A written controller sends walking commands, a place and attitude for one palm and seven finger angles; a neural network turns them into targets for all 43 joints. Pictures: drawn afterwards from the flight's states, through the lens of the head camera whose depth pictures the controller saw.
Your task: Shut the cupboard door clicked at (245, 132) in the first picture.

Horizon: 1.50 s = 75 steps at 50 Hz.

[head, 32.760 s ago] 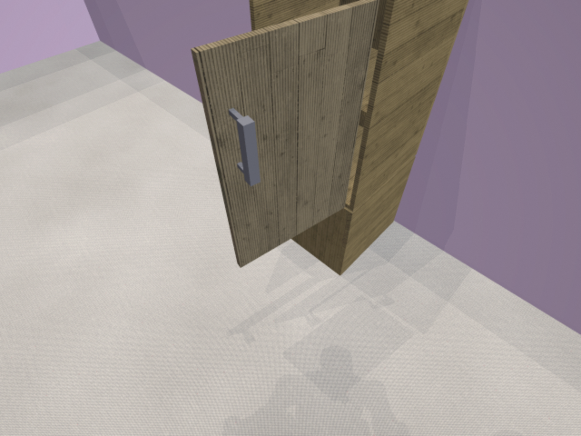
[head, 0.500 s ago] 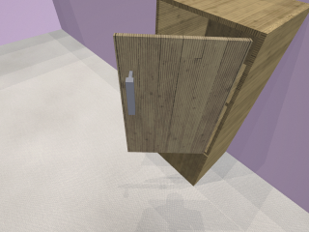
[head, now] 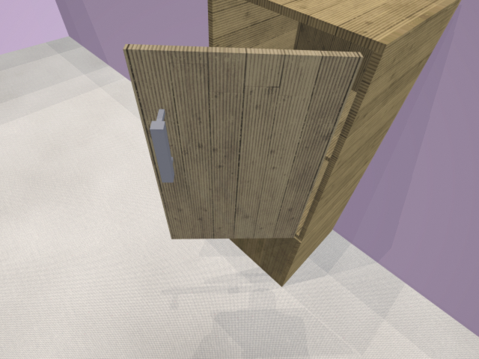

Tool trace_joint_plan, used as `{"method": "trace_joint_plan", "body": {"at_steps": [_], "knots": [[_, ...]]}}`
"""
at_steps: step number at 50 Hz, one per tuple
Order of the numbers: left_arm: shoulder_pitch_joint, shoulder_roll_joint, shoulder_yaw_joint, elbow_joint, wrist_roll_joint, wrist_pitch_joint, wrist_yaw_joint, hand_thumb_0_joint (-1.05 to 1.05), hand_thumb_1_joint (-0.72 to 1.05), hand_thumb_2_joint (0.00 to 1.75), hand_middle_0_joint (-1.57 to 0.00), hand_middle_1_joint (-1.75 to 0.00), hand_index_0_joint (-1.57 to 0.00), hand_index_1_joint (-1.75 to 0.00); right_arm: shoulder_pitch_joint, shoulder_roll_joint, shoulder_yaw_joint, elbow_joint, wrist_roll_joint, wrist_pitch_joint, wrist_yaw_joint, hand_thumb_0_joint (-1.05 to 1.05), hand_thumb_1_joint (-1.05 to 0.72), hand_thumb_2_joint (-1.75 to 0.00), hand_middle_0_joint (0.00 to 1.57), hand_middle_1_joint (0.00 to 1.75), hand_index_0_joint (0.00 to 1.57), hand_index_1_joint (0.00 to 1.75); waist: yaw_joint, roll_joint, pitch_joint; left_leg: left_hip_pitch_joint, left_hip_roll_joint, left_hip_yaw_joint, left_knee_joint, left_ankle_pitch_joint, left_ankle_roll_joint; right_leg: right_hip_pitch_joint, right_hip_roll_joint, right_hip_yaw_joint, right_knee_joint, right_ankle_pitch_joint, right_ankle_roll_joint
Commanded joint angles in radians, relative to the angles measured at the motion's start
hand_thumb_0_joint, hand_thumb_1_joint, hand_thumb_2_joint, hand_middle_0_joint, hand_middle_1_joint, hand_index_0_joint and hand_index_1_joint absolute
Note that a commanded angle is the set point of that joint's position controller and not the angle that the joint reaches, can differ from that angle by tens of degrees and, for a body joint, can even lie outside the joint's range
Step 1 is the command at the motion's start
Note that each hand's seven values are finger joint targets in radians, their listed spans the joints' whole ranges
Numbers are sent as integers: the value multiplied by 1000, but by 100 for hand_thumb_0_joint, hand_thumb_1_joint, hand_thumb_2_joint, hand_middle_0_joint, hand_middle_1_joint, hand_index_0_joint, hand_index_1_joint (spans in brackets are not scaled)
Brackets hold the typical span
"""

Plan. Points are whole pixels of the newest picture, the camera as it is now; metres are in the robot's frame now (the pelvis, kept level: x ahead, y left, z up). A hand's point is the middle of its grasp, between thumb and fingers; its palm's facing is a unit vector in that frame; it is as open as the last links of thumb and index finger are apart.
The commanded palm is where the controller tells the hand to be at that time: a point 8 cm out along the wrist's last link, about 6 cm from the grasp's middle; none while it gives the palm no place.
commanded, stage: shuffle to correct the standing spot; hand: left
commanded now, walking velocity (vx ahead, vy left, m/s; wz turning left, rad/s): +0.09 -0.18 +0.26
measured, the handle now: (164, 146) +0.48 +0.17 +0.08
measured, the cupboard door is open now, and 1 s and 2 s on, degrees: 47 47 47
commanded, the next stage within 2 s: come to a stop and stand still in 0.04 s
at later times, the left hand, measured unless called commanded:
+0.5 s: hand out of the picture +0.03 +0.13 -0.17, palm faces +0.12 -0.97 -0.20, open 7.3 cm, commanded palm none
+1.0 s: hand out of the picture +0.04 +0.20 -0.16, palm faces +0.06 -0.97 -0.24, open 7.4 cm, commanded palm none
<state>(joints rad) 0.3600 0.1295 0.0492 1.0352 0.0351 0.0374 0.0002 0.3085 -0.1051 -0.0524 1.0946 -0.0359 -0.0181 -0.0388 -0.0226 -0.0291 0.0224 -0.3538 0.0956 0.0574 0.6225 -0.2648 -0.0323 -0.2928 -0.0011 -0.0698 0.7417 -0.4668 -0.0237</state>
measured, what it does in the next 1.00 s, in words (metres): steps on the spot: left foot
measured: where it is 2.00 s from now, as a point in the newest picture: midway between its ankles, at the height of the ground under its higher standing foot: outside the picture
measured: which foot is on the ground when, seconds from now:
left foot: down 0.00-0.04, up 0.06-0.26, down 0.28-1.00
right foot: down 0.00-1.00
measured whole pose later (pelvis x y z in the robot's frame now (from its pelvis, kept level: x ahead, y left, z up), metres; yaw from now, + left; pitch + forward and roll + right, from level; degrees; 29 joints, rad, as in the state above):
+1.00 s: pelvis -0.02 +0.00 +0.00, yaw +2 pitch -2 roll -1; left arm 0.27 0.21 0.02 0.92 0.03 0.01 0.05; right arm 0.25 -0.17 -0.02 0.97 -0.03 0.01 -0.01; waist 0.00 -0.01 0.02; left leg -0.31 -0.01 0.03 0.60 -0.26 0.05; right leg -0.23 -0.01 -0.08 0.57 -0.30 -0.01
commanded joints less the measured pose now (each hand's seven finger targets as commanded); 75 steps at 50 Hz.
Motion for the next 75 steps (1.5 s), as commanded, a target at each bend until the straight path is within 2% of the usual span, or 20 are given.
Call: {"method": "trace_joint_plan", "body": {"at_steps": [1,2,4,7,10,12,14,17,20,25,28,31,32,34,35,37,41,45,54,75], "knots": [[212,94,30,-10,-4,-25,-1,0,90,90,-20,-30,-20,-30,-22,-155,-37,-62,8,9,-13,0,-90,-90,20,30,20,30,101,-62,3,-239,20,-77,-31,-198,69,255,-96,103,-421,65,-27],[213,166,40,-12,0,-22,15,0,90,90,-20,-30,-20,-30,-42,-78,-24,-95,12,15,-6,0,-90,-90,20,30,20,30,102,-306,48,-341,-76,76,186,-253,25,248,-284,314,-564,-37,-101],[101,125,29,-49,0,-29,29,0,90,90,-20,-30,-20,-30,-91,-98,-30,-103,9,22,-2,0,-90,-90,20,30,20,30,65,-153,104,-312,-29,-3,436,-240,50,107,-305,295,-547,112,-176],[37,104,14,-55,7,-41,38,0,90,90,-20,-30,-20,-30,-52,-63,-22,-89,11,20,8,0,-90,-90,20,30,20,30,36,-67,70,-234,-29,43,353,-234,33,176,-253,121,-402,595,-205],[58,110,3,-36,-2,-44,40,0,90,90,-20,-30,-20,-30,-60,-35,3,-87,13,12,7,0,-90,-90,20,30,20,30,41,-66,28,-99,-59,82,100,-124,25,214,-223,93,-317,862,-159],[19,98,-10,-34,-15,-50,42,0,90,90,-20,-30,-20,-30,0,-35,12,-55,18,7,5,0,-90,-90,20,30,20,30,7,-61,-18,102,-62,69,-128,108,28,174,-175,49,-258,848,-93],[56,67,-17,-34,-23,-49,45,0,90,90,-20,-30,-20,-30,22,-131,3,-42,18,-4,-2,0,-90,-90,20,30,20,30,18,71,-88,330,94,-77,-131,695,100,67,-121,28,-208,640,11],[38,84,-15,-33,-23,-31,61,0,90,90,-20,-30,-20,-30,-19,-161,0,-36,31,6,-15,0,-90,-90,20,30,20,30,25,258,-37,298,175,-151,-167,1032,180,77,-71,17,-179,210,40],[39,84,-10,-26,-21,-21,54,0,90,90,-20,-30,-20,-30,-76,-175,-8,-62,28,12,-17,0,-90,-90,20,30,20,30,37,160,-36,288,163,-148,-189,858,188,71,-72,35,-217,160,34],[73,124,1,-29,-6,-36,61,0,90,90,-20,-30,-20,-30,-105,-122,-14,-94,26,42,-10,0,-90,-90,20,30,20,30,42,-133,-72,115,-23,22,-20,214,55,214,-229,147,-298,1049,2],[72,119,-8,-30,-4,-38,61,0,90,90,-20,-30,-20,-30,-153,-84,-8,-106,27,57,-5,0,-90,-90,20,30,20,30,53,-122,-22,-16,-73,-6,125,-181,31,232,-296,190,-304,1136,-116],[28,131,-11,-35,-3,-43,54,0,90,90,-20,-30,-20,-30,-161,-76,-2,-95,31,57,-2,0,-90,-90,20,30,20,30,36,-72,20,6,-69,-25,101,-175,18,174,-278,184,-305,999,-175],[62,274,-20,-92,13,-70,68,0,90,90,-20,-30,-20,-30,-165,-200,-2,-201,15,23,12,0,-90,-90,20,30,20,30,7,-59,10,-12,-103,-110,38,-58,55,246,-232,271,-234,1011,-114],[-32,193,-8,-153,-17,-59,68,0,90,90,-20,-30,-20,-30,-117,-155,-11,-196,19,4,11,0,-90,-90,20,30,20,30,8,-12,-135,139,-67,-99,-50,209,69,140,-184,168,-179,646,-69],[-22,171,-6,-168,-12,-53,66,0,90,90,-20,-30,-20,-30,-110,-149,-12,-207,17,3,9,0,-90,-90,20,30,20,30,14,-3,-100,142,-41,-103,-38,232,74,71,-154,148,-210,524,-47],[3,161,-14,-162,-10,-53,64,0,90,90,-20,-30,-20,-30,-108,-142,-1,-218,15,9,12,0,-90,-90,20,30,20,30,26,-78,5,77,-50,-86,-4,151,70,23,-160,188,-288,447,-44],[-35,187,-7,-173,-13,-46,57,0,90,90,-20,-30,-20,-30,-88,-155,0,-212,14,4,16,0,-90,-90,20,30,20,30,19,64,28,70,-31,-129,-83,127,83,-13,-113,141,-279,246,-43],[-37,184,-11,-171,-15,-39,52,0,90,90,-20,-30,-20,-30,-85,-182,6,-212,12,3,19,0,-90,-90,20,30,20,30,32,91,43,2,-6,-183,-177,9,100,18,-74,101,-280,135,-25],[-37,181,-20,-153,-13,-37,41,0,90,90,-20,-30,-20,-30,-54,-197,12,-178,10,5,25,0,-90,-90,20,30,20,30,34,60,31,-38,5,-219,-296,-183,101,45,-77,87,-310,98,-11],[73,122,-40,-17,-9,-48,46,0,90,90,-20,-30,-20,-30,-14,-161,13,-59,26,7,24,0,-90,-90,20,30,20,30,21,58,44,25,4,-208,-339,-183,86,8,-97,96,-355,131,5]]}}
